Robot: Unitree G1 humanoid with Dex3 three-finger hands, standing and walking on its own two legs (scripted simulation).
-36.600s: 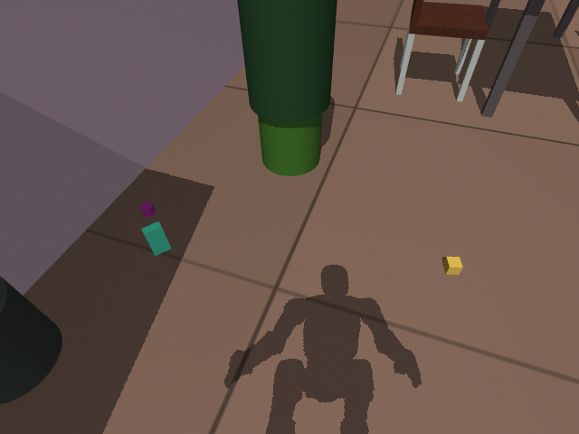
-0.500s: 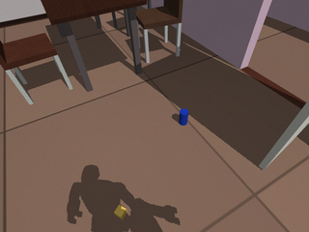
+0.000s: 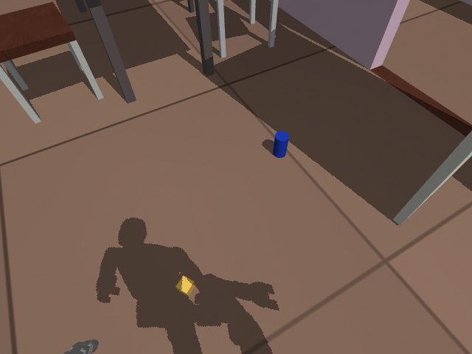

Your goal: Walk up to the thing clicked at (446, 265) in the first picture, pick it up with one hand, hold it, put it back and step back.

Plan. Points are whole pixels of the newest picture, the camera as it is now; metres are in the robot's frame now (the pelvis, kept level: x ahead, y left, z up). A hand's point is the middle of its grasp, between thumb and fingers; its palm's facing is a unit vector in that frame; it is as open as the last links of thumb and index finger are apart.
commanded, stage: step back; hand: left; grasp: from above
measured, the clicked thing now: (185, 286) +0.44 +0.24 -0.74
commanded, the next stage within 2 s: none
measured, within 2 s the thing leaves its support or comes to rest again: neither
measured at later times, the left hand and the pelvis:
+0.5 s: hand out of the picture +0.00 +0.26 -0.15, palm faces -0.09 -0.91 -0.40, open 7.3 cm; pelvis -0.11 +0.00 -0.01, yaw -4 degrees
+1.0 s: hand out of the picture -0.13 +0.29 -0.15, palm faces +0.01 -0.93 -0.37, open 7.4 cm; pelvis -0.25 +0.02 +0.00, yaw -1 degrees
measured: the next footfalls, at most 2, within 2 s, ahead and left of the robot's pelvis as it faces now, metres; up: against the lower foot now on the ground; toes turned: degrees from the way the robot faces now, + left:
right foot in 0.44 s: -0.09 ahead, -0.11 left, +0.00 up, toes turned -2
left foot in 0.80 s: -0.16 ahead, +0.12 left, +0.00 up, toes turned -2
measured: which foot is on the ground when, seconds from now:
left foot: down 0.00-0.46, up 0.48-0.78, down 0.80-1.00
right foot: down 0.00-0.04, up 0.06-0.42, down 0.44-0.82, up 0.84-1.00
